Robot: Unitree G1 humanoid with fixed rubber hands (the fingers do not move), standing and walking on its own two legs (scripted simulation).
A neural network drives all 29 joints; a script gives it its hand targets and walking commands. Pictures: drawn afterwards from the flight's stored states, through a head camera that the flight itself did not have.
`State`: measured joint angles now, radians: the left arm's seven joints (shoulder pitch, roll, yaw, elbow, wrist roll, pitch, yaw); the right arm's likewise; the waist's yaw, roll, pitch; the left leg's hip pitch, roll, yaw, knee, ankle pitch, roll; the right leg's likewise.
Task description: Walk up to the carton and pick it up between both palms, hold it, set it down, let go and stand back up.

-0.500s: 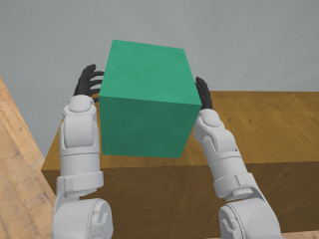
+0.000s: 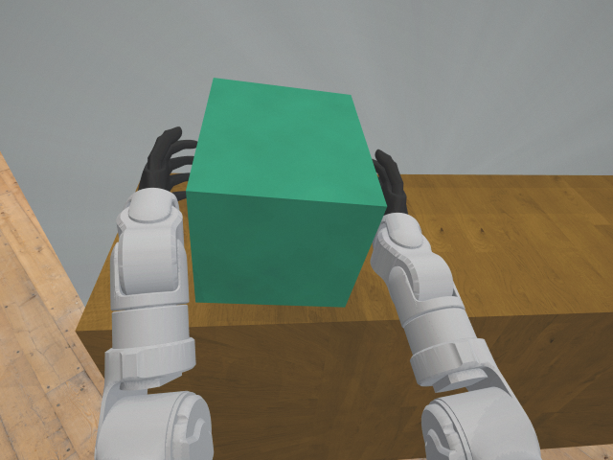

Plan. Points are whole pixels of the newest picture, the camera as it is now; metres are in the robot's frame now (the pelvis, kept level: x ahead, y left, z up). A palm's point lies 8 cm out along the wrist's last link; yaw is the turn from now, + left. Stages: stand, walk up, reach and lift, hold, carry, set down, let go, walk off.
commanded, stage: hold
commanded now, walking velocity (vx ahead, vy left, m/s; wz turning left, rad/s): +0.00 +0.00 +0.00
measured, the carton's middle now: (278, 191) +0.40 +0.00 +0.19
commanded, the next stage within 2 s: set down in 0.46 s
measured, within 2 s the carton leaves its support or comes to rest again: neither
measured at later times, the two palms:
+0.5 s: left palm (153, 195) +0.36 +0.14 +0.22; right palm (386, 211) +0.36 -0.13 +0.19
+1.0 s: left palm (180, 197) +0.40 +0.12 +0.19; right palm (389, 235) +0.36 -0.15 +0.15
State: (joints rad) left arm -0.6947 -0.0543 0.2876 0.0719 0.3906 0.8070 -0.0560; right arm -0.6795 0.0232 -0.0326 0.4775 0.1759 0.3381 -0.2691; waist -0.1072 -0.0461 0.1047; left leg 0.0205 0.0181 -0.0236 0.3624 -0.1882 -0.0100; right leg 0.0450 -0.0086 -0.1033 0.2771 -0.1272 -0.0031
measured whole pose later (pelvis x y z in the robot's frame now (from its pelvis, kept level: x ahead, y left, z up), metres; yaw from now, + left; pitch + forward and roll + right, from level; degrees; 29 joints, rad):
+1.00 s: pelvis +0.01 +0.01 +0.00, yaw -1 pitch -10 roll -1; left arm -0.74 -0.07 0.26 0.37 0.40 0.48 -0.05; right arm -0.60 0.10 -0.23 0.63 -0.01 0.00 -0.22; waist -0.08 -0.07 0.12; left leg 0.03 0.01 0.00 0.35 -0.20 0.01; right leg 0.05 -0.02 -0.08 0.26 -0.12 0.01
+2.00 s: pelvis +0.03 +0.02 +0.00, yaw -2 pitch -5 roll -1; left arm -0.88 -0.01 0.34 0.79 0.35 0.27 -0.02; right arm -0.72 0.09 -0.36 0.82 -0.10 -0.05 -0.21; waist -0.12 -0.04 0.05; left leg -0.04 0.00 0.02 0.34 -0.21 0.02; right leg -0.02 -0.02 -0.06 0.24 -0.12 0.03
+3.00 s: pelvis +0.06 +0.03 +0.00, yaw -2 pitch +5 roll -2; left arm -1.01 0.10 0.30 1.16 0.24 0.07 -0.02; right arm -0.78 0.17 -0.55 0.88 -0.24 -0.12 -0.21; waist -0.17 -0.02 -0.05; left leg -0.22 0.01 0.02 0.39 -0.25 0.02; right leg -0.18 -0.02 -0.06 0.25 -0.14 0.03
